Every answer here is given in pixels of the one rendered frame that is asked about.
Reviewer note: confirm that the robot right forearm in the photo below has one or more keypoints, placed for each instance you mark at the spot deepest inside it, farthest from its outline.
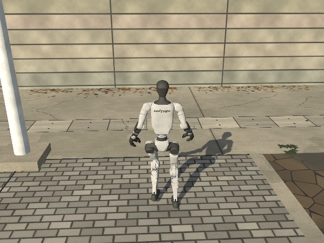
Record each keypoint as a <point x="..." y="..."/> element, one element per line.
<point x="188" y="130"/>

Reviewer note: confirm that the robot torso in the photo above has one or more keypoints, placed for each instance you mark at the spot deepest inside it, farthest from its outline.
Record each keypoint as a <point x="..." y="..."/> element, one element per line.
<point x="162" y="122"/>

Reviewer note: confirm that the right robot hand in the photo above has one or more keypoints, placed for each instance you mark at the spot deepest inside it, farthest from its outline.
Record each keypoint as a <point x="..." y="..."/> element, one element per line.
<point x="191" y="136"/>

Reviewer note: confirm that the right robot upper arm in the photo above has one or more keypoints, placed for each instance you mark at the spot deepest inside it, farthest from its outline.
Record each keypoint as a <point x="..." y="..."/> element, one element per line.
<point x="181" y="115"/>

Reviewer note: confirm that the robot left forearm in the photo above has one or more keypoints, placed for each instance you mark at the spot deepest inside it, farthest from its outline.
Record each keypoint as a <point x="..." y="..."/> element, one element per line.
<point x="135" y="132"/>

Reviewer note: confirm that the robot right foot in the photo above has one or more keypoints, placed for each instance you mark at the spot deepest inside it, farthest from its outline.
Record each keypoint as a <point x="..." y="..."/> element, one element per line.
<point x="175" y="203"/>

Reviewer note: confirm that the left robot hand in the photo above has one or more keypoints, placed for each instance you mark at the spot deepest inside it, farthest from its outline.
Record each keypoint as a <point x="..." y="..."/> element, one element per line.
<point x="136" y="140"/>

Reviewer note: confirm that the left robot upper arm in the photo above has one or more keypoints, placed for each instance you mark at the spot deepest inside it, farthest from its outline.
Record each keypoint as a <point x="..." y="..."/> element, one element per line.
<point x="143" y="114"/>

